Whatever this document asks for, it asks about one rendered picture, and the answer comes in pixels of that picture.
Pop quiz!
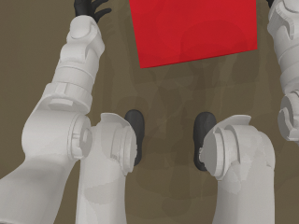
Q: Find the right robot thigh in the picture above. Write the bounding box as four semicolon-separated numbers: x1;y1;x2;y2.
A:
207;124;275;224

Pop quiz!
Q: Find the left robot upper arm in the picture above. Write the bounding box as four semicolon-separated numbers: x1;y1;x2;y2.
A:
0;109;93;224

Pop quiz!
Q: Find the robot left hand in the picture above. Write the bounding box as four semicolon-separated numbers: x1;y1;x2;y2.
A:
74;0;112;23

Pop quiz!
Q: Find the right robot upper arm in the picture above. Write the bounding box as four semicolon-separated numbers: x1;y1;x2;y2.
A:
278;90;299;146

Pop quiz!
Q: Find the left robot foot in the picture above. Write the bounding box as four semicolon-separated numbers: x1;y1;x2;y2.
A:
124;109;145;166

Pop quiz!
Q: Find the left robot forearm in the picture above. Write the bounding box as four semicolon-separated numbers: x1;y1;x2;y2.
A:
21;15;105;152

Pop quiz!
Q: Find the carton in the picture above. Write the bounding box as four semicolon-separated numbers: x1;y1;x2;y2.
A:
129;0;258;69

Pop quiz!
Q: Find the right robot forearm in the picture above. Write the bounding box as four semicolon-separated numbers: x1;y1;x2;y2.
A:
267;0;299;95

